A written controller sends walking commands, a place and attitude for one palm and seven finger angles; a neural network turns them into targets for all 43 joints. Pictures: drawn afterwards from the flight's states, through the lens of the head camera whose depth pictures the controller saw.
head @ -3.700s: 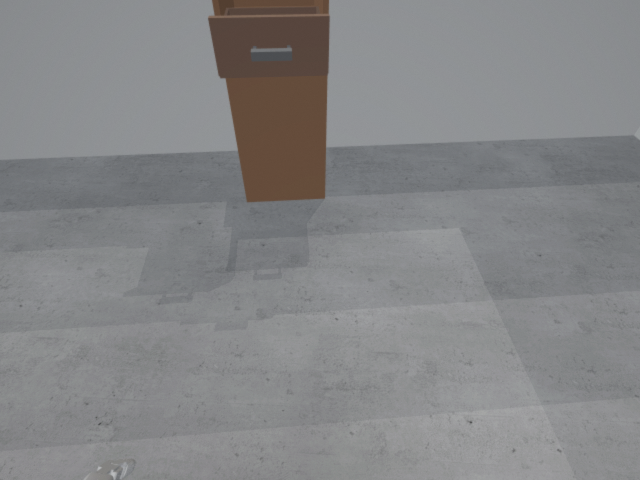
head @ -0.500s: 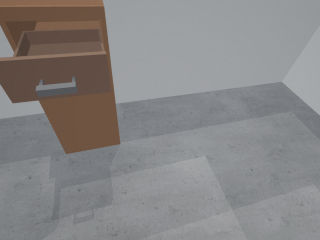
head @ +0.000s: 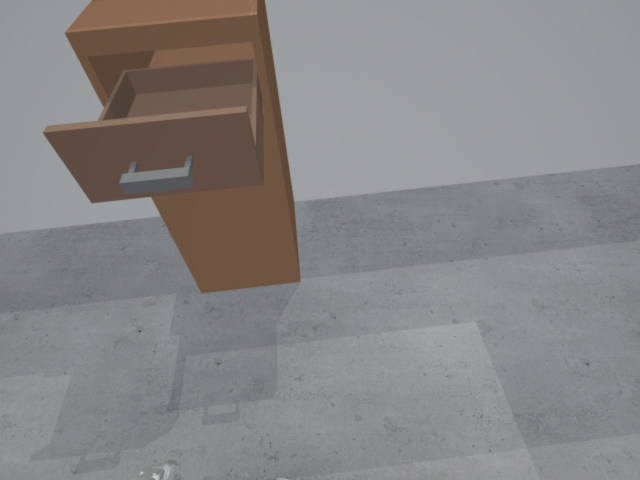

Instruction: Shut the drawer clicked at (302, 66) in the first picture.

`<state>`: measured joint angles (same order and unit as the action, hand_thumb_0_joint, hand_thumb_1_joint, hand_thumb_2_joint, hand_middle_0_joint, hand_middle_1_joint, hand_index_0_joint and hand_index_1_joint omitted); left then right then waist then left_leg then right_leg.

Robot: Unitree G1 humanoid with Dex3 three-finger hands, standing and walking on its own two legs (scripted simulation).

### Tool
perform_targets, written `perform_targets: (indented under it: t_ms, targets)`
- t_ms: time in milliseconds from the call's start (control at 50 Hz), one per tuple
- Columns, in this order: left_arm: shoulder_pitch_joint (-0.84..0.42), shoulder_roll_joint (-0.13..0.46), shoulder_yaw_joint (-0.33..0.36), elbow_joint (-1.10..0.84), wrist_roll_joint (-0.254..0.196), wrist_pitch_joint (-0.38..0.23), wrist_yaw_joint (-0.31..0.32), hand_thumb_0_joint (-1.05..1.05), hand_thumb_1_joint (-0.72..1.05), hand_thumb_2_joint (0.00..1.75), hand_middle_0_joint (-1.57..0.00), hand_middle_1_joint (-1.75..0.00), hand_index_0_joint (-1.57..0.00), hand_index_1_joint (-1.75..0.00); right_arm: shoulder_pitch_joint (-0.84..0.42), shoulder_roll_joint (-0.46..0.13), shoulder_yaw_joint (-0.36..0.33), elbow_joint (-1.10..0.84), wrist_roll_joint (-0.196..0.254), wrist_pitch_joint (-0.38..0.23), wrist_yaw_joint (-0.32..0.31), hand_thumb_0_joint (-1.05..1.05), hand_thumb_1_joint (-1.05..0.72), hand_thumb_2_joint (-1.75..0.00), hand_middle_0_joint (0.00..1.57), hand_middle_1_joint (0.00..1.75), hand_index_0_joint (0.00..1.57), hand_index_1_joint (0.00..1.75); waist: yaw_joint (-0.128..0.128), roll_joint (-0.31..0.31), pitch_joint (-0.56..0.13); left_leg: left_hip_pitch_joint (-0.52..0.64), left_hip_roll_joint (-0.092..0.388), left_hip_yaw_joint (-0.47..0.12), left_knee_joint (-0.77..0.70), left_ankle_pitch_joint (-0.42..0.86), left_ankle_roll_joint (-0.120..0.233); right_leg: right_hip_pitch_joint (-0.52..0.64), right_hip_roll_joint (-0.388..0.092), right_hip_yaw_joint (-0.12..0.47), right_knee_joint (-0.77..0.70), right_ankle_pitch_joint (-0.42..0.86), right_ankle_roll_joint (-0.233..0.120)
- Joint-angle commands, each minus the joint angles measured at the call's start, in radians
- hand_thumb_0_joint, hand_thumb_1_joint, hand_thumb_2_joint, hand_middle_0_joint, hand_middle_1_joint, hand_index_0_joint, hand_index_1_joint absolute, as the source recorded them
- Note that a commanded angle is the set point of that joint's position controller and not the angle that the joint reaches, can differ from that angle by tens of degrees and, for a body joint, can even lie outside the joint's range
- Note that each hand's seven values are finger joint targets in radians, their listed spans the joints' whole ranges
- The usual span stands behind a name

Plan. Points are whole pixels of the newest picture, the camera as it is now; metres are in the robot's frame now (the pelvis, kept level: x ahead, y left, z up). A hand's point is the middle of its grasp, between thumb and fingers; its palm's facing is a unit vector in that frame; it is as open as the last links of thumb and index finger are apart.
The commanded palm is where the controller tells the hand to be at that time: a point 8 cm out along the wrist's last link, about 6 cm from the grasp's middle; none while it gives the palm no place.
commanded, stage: turn to face it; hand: left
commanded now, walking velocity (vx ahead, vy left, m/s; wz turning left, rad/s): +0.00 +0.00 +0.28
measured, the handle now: (159, 172) +0.59 +0.30 +0.05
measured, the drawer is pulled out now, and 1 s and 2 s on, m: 0.27 0.27 0.27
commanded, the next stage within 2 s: take the last steps up to it in 0.08 s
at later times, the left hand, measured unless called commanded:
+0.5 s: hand out of the picture -0.10 +0.20 -0.17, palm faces +0.28 -0.94 -0.21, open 7.4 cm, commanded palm none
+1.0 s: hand (196, 431) +0.22 +0.22 -0.16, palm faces +0.17 -0.96 -0.20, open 7.4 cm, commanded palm none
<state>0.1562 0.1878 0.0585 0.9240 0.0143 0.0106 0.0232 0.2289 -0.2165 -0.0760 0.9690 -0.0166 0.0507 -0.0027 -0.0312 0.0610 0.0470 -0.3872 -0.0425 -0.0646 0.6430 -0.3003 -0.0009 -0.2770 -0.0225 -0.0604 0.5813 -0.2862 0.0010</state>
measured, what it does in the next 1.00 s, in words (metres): walks ahead: left foot, then right foot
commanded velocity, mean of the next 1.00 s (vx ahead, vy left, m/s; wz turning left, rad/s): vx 0.25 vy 0.00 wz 0.05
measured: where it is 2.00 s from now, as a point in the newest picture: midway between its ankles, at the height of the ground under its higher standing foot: (330, 475)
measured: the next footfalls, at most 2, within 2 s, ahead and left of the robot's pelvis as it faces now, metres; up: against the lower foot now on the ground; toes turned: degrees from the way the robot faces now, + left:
left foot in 0.46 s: -0.03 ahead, +0.13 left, +0.00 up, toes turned +15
right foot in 0.92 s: +0.28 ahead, -0.04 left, +0.00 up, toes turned +1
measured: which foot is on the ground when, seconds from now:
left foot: up 0.00-0.44, down 0.46-0.94, up 0.96-1.00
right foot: down 0.00-0.48, up 0.50-0.90, down 0.92-1.00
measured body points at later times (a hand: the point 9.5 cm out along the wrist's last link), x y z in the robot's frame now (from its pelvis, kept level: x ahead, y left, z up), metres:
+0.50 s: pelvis -0.01 +0.02 +0.00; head -0.01 +0.04 +0.45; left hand -0.12 +0.25 -0.15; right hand +0.12 -0.20 -0.13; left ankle -0.07 +0.12 -0.73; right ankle +0.01 -0.10 -0.72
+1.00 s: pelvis +0.14 +0.02 -0.01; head +0.16 +0.00 +0.44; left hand +0.21 +0.27 -0.15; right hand +0.07 -0.20 -0.17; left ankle -0.03 +0.12 -0.66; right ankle +0.24 -0.05 -0.73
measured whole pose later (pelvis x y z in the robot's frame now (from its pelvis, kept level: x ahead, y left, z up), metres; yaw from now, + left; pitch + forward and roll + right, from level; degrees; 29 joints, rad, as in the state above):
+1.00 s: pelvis +0.14 +0.02 -0.01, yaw +10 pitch -3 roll +1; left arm 0.12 0.17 0.05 1.00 0.01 -0.07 -0.02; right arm 0.45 -0.13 -0.03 1.18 -0.01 -0.02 -0.02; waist -0.04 0.02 0.10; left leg -0.14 0.04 0.04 1.02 -0.50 0.03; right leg -0.39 -0.04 -0.16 0.66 -0.21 -0.08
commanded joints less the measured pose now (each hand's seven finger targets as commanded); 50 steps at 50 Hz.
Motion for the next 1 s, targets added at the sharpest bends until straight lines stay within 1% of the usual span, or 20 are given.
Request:
perform_targets:
  t_ms: [0,40,100,160,300,340,400,420,440,460,480,520,600,800,860,880,900,920,940,980]
  targets:
    - [0.020,0.190,0.041,-0.081,0.008,-0.014,0.025,0.00,0.90,0.90,-0.20,-0.30,-0.20,-0.30,-0.023,-0.093,-0.033,-0.089,-0.008,0.002,0.005,0.00,-0.90,-0.90,0.20,0.30,0.20,0.30,0.021,-0.273,-0.003,-0.169,0.049,-0.018,0.483,-0.179,-0.020,0.002,-0.376,0.296,-0.353,0.121,-0.145]
    - [-0.014,0.151,0.024,-0.088,0.006,-0.017,0.016,0.00,0.90,0.90,-0.20,-0.30,-0.20,-0.30,0.016,-0.078,-0.028,-0.053,-0.009,0.005,0.012,0.00,-0.90,-0.90,0.20,0.30,0.20,0.30,-0.002,-0.203,0.023,-0.165,0.062,0.022,0.560,-0.079,-0.037,0.010,-0.287,0.156,-0.307,0.193,-0.114]
    - [0.049,0.147,0.022,-0.067,0.007,-0.027,0.015,0.00,0.90,0.90,-0.20,-0.30,-0.20,-0.30,0.011,-0.065,-0.020,-0.043,-0.004,0.004,0.014,0.00,-0.90,-0.90,0.20,0.30,0.20,0.30,0.019,-0.209,-0.013,-0.159,0.071,0.049,0.512,-0.053,-0.058,0.107,-0.271,0.085,-0.280,0.307,-0.110]
    - [0.125,0.163,0.023,-0.034,0.011,-0.025,0.014,0.00,0.90,0.90,-0.20,-0.30,-0.20,-0.30,-0.047,-0.059,-0.012,-0.053,-0.002,0.005,0.010,0.00,-0.90,-0.90,0.20,0.30,0.20,0.30,0.056,-0.218,-0.029,-0.126,0.073,0.070,0.388,-0.101,-0.066,0.160,-0.287,0.088,-0.269,0.347,-0.132]
    - [0.235,0.187,0.030,0.049,0.022,-0.041,-0.003,0.00,0.90,0.90,-0.20,-0.30,-0.20,-0.30,-0.113,-0.055,0.006,-0.062,-0.007,-0.024,0.026,0.00,-0.90,-0.90,0.20,0.30,0.20,0.30,0.109,-0.251,-0.021,-0.076,0.091,0.122,0.142,-0.166,-0.028,0.209,-0.330,0.186,-0.382,-0.111,-0.149]
    - [0.219,0.193,0.031,0.063,0.024,-0.043,-0.005,0.00,0.90,0.90,-0.20,-0.30,-0.20,-0.30,-0.086,-0.047,0.011,-0.053,-0.004,-0.037,0.027,0.00,-0.90,-0.90,0.20,0.30,0.20,0.30,0.091,-0.239,-0.027,0.003,0.093,0.133,0.045,-0.176,-0.011,0.162,-0.338,0.184,-0.384,-0.154,-0.154]
    - [0.172,0.179,0.025,0.084,0.009,-0.034,-0.012,0.00,0.90,0.90,-0.20,-0.30,-0.20,-0.30,0.054,-0.031,0.020,0.010,-0.002,-0.056,0.016,0.00,-0.90,-0.90,0.20,0.30,0.20,0.30,0.020,-0.174,-0.042,0.306,0.056,0.193,-0.242,-0.028,0.004,-0.012,-0.242,0.064,-0.291,-0.240,-0.083]
    - [0.161,0.142,0.016,0.079,0.000,-0.030,-0.018,0.00,0.90,0.90,-0.20,-0.30,-0.20,-0.30,0.116,-0.074,0.013,0.033,-0.002,-0.065,0.005,0.00,-0.90,-0.90,0.20,0.30,0.20,0.30,-0.007,-0.046,-0.057,0.447,0.118,0.106,-0.308,-0.053,0.022,-0.136,-0.188,0.002,-0.170,-0.245,-0.039]
    - [0.143,0.080,0.000,0.058,-0.003,-0.027,-0.026,0.00,0.90,0.90,-0.20,-0.30,-0.20,-0.30,0.184,-0.158,-0.006,0.050,-0.011,-0.069,-0.004,0.00,-0.90,-0.90,0.20,0.30,0.20,0.30,-0.044,0.213,-0.035,0.498,0.325,-0.197,-0.426,-0.247,0.097,-0.314,-0.076,-0.109,0.077,-0.242,0.013]
    - [0.073,0.068,-0.008,0.022,0.010,-0.030,-0.026,0.00,0.90,0.90,-0.20,-0.30,-0.20,-0.30,0.223,-0.198,-0.011,0.052,-0.010,-0.063,-0.010,0.00,-0.90,-0.90,0.20,0.30,0.20,0.30,-0.064,0.235,0.055,0.444,0.432,-0.338,-0.517,-0.287,0.174,-0.430,-0.044,-0.086,0.257,-0.265,0.013]
    - [0.052,0.081,-0.003,0.004,0.014,-0.033,-0.030,0.00,0.90,0.90,-0.20,-0.30,-0.20,-0.30,0.205,-0.205,-0.008,0.042,-0.008,-0.062,-0.013,0.00,-0.90,-0.90,0.20,0.30,0.20,0.30,-0.051,0.140,0.097,0.395,0.470,-0.331,-0.525,-0.277,0.209,-0.459,-0.082,-0.029,0.336,-0.236,0.001]
    - [0.065,0.079,0.002,0.049,0.020,-0.028,-0.038,0.00,0.90,0.90,-0.20,-0.30,-0.20,-0.30,0.138,-0.116,0.017,0.051,-0.006,-0.079,-0.022,0.00,-0.90,-0.90,0.20,0.30,0.20,0.30,-0.016,0.137,0.137,0.333,0.369,-0.200,-0.517,-0.164,0.171,-0.436,-0.097,0.014,0.429,-0.119,0.000]
    - [0.129,0.058,-0.002,0.096,0.011,-0.032,-0.046,0.00,0.90,0.90,-0.20,-0.30,-0.20,-0.30,0.152,-0.074,0.028,0.066,0.002,-0.112,-0.030,0.00,-0.90,-0.90,0.20,0.30,0.20,0.30,0.027,0.032,0.089,0.391,0.291,-0.023,-0.459,0.368,0.160,-0.401,-0.088,-0.002,0.488,0.017,0.023]
    - [-0.064,0.033,-0.003,0.026,0.000,-0.034,-0.047,0.00,0.90,0.90,-0.20,-0.30,-0.20,-0.30,0.256,-0.069,0.024,0.147,-0.011,-0.121,-0.036,0.00,-0.90,-0.90,0.20,0.30,0.20,0.30,-0.004,0.066,0.139,0.381,0.312,0.044,-0.407,0.533,0.160,-0.282,-0.066,-0.049,0.133,0.043,-0.020]
    - [0.107,0.058,0.011,0.074,0.003,-0.047,-0.043,0.00,0.90,0.90,-0.20,-0.30,-0.20,-0.30,0.230,-0.092,0.019,0.153,-0.005,-0.119,-0.036,0.00,-0.90,-0.90,0.20,0.30,0.20,0.30,0.084,0.034,0.038,0.338,0.285,0.095,-0.193,0.729,0.129,0.008,0.002,-0.087,0.020,0.074,-0.056]
    - [0.237,0.101,0.024,0.115,0.009,-0.057,-0.037,0.00,0.90,0.90,-0.20,-0.30,-0.20,-0.30,0.228,-0.081,0.019,0.155,0.001,-0.121,-0.031,0.00,-0.90,-0.90,0.20,0.30,0.20,0.30,0.140,-0.039,-0.034,0.234,0.240,0.118,-0.017,0.659,0.097,0.223,-0.005,-0.055,-0.034,0.126,-0.069]
    - [0.373,0.183,0.048,0.150,0.019,-0.072,-0.026,0.00,0.90,0.90,-0.20,-0.30,-0.20,-0.30,0.258,-0.043,0.025,0.139,0.013,-0.123,-0.020,0.00,-0.90,-0.90,0.20,0.30,0.20,0.30,0.186,-0.214,-0.156,0.033,0.137,0.182,0.277,0.326,0.052,0.452,-0.222,0.220,-0.104,0.113,-0.144]
    - [0.422,0.259,0.059,0.162,0.001,-0.071,-0.020,0.00,0.90,0.90,-0.20,-0.30,-0.20,-0.30,0.291,-0.011,0.028,0.117,0.017,-0.123,-0.020,0.00,-0.90,-0.90,0.20,0.30,0.20,0.30,0.155,-0.352,-0.246,-0.102,0.033,0.145,0.585,-0.249,0.027,0.503,-0.443,0.567,-0.267,0.191,-0.234]
    - [0.346,0.238,0.056,0.144,-0.012,-0.065,-0.015,0.00,0.90,0.90,-0.20,-0.30,-0.20,-0.30,0.237,-0.035,0.020,0.117,0.019,-0.114,-0.021,0.00,-0.90,-0.90,0.20,0.30,0.20,0.30,0.147,-0.219,-0.178,-0.130,0.086,0.056,0.685,-0.235,0.047,0.404,-0.432,0.545,-0.323,0.051,-0.258]
    - [0.174,0.159,0.034,0.101,-0.012,-0.063,-0.008,0.00,0.90,0.90,-0.20,-0.30,-0.20,-0.30,0.161,-0.001,0.015,0.107,0.008,-0.101,-0.012,0.00,-0.90,-0.90,0.20,0.30,0.20,0.30,0.088,-0.096,-0.021,-0.141,0.151,0.042,0.688,-0.097,0.048,0.134,-0.380,0.425,-0.390,-0.150,-0.209]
